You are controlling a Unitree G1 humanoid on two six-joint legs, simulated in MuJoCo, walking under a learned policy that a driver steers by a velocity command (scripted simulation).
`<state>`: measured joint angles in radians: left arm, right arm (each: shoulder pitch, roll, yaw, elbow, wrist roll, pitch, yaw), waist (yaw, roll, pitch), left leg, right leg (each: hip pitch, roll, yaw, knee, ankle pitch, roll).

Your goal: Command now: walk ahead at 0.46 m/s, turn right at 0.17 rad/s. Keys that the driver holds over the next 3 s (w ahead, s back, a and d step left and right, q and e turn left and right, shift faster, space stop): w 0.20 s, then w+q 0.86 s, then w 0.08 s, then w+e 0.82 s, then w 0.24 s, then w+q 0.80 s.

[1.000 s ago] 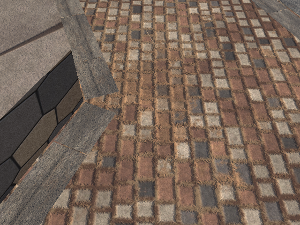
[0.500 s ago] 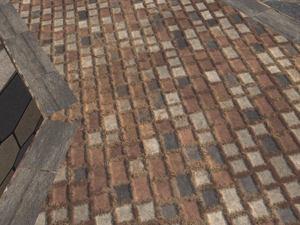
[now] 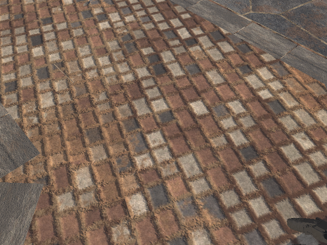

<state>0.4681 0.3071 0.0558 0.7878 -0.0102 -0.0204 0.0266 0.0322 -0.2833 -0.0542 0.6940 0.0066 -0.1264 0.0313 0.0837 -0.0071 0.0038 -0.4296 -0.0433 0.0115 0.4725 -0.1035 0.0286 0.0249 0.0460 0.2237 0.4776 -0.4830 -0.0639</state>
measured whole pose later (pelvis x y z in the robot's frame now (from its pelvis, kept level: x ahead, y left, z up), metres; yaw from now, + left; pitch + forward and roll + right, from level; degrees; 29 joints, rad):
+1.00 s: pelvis +0.54 +0.06 -0.01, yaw +23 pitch +1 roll -2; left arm 0.31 0.32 0.08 0.83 -0.02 -0.05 0.01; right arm 0.08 -0.29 -0.06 0.62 0.03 -0.02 0.05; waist 0.05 0.01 0.07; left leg -0.51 0.00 0.05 0.64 -0.13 0.10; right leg 0.00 -0.09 -0.23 0.66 -0.50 0.05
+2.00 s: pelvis +1.09 +0.27 +0.00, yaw +5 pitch +2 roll +0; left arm 0.38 0.32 0.07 0.74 -0.02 -0.02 0.01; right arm 0.06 -0.28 -0.03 0.66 0.00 -0.12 0.02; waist 0.07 0.00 0.00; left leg -0.45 -0.03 -0.06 0.48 -0.06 -0.01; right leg -0.09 0.10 0.24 0.55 -0.46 -0.05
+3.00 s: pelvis +1.59 +0.35 -0.01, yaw +25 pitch +1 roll -2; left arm 0.32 0.31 0.08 0.85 -0.01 -0.04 0.01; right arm 0.08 -0.29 -0.06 0.63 0.03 -0.02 0.05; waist 0.05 0.01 0.06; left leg -0.51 0.00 0.04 0.64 -0.16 0.11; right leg -0.02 -0.10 -0.21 0.69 -0.50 0.05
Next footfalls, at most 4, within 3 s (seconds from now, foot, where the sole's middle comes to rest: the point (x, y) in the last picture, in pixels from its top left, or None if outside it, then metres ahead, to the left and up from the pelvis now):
0.46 right None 0.44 -0.12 -0.76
0.98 left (143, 200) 0.65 0.20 -0.76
1.52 right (164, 132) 1.02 0.14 -0.76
1.98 left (119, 100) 1.23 0.40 -0.76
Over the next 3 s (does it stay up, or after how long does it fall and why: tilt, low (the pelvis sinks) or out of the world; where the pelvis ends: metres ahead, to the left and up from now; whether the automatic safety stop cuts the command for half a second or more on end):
stays up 1.59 0.35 -0.01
